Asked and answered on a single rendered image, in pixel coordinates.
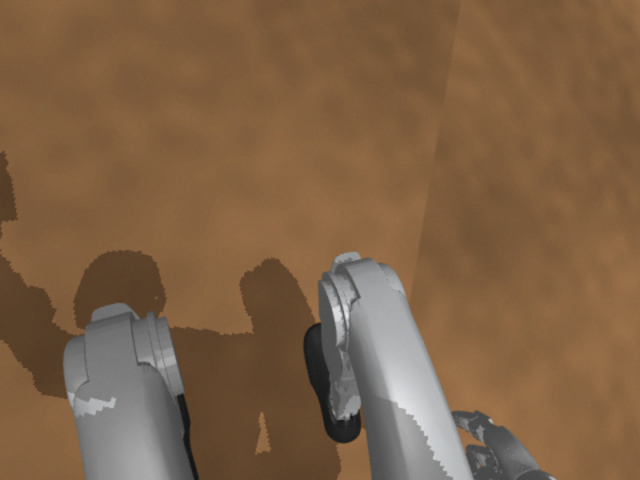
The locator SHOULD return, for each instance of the right robot hand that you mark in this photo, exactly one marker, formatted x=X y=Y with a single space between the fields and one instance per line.
x=503 y=458

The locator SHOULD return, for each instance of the right robot foot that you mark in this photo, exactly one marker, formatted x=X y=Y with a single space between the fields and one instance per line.
x=339 y=430

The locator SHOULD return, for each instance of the left robot foot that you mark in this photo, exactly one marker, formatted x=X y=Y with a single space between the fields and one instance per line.
x=186 y=439

